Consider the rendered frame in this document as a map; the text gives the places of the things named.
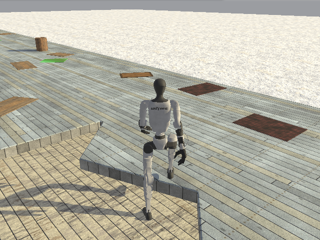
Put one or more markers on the robot torso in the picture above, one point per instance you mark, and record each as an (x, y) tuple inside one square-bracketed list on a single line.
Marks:
[(159, 120)]

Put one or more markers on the robot right upper arm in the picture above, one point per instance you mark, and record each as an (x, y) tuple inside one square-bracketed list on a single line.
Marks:
[(176, 113)]

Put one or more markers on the left robot hand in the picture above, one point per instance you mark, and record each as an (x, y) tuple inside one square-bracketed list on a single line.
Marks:
[(147, 128)]

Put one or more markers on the robot left upper arm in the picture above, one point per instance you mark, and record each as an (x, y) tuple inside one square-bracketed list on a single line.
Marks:
[(143, 112)]

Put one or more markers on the right robot forearm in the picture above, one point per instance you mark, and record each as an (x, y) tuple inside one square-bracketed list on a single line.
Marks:
[(180, 137)]

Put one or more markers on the left robot forearm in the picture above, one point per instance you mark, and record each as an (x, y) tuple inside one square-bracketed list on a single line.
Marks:
[(141, 127)]

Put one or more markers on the right robot hand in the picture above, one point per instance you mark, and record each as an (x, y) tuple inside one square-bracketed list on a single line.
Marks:
[(184, 155)]

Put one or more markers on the right robot shin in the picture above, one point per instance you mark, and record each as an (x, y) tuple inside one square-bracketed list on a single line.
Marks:
[(171, 155)]

